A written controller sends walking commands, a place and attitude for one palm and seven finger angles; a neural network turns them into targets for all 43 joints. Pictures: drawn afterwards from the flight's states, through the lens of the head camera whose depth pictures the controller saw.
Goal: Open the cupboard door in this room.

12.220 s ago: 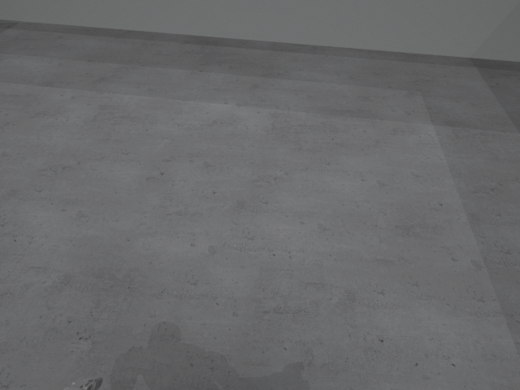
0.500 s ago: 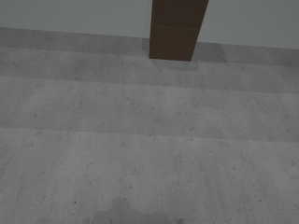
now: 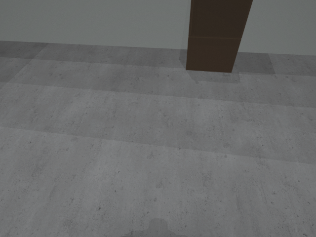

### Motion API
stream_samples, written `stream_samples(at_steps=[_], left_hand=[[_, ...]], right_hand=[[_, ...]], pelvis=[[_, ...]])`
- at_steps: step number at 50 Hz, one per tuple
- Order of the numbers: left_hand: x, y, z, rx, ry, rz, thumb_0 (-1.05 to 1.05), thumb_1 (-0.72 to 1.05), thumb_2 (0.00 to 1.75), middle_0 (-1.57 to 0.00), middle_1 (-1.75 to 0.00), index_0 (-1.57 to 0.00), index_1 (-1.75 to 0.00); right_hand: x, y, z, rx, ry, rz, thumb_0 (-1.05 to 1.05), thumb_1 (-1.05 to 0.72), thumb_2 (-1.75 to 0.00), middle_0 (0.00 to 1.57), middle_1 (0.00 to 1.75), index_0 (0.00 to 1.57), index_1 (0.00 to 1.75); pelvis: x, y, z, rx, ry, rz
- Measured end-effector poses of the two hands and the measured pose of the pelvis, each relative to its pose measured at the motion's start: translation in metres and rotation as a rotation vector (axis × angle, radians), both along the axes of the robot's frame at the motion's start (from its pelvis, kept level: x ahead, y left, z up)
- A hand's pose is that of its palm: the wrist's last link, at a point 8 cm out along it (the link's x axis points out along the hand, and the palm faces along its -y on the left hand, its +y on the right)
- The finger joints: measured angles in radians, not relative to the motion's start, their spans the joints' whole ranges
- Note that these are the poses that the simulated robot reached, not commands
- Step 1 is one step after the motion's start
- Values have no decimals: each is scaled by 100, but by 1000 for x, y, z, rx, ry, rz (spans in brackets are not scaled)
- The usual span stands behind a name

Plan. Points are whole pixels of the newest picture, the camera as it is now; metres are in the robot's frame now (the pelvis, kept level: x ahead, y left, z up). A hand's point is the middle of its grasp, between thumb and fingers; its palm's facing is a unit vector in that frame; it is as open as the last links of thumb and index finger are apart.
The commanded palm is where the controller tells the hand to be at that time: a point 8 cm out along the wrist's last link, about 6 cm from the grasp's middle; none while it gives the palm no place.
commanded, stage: turn or walk to find it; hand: left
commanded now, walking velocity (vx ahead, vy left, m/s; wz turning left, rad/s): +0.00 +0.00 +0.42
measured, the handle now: out of the picture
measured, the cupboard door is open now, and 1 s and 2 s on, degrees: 0 0 0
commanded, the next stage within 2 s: stand and wait in 0.40 s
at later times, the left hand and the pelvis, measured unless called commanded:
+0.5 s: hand out of the picture +0.02 +0.22 -0.17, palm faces +0.18 -0.94 -0.28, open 7.4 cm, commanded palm none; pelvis -0.02 +0.00 -0.01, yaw +8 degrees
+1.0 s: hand out of the picture -0.05 +0.19 -0.18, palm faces +0.29 -0.93 -0.23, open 7.4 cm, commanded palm none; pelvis -0.03 -0.01 -0.01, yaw +14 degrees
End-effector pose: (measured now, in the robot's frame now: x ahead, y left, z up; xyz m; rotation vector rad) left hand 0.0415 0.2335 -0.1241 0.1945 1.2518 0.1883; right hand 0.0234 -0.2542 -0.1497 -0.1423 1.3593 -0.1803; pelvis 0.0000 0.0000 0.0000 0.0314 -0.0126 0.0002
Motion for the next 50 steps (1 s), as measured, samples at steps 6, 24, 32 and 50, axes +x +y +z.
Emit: stream_samples(at_steps=[6, 24, 32, 50], left_hand=[[-50, 11, -18, -39, 109, 74, 1, 90, 90, -20, -30, -20, -30], [-43, 29, -12, 30, 5, 149, 1, 91, 90, -20, -30, -20, -30], [-52, 2, 0, 26, -22, 166, 1, 90, 90, -20, -30, -20, -30], [-114, 0, -22, -39, 110, 296, 1, 91, 90, -20, -30, -20, -30]], right_hand=[[12, 18, 5, -24, 0, 57, 1, -91, -90, 20, 30, 20, 30], [47, 27, -5, 10, -87, 168, 1, -91, -90, 21, 30, 20, 30], [52, 7, -4, 15, -73, 193, 1, -91, -90, 20, 30, 20, 30], [24, 33, 0, 9, 6, 276, 1, -92, -90, 21, 30, 20, 30]], pelvis=[[-5, 12, -4, -18, 11, 20], [-18, 2, -11, -7, 13, 129], [-22, -11, -4, 1, -5, 169], [-32, -9, -6, -15, 10, 245]])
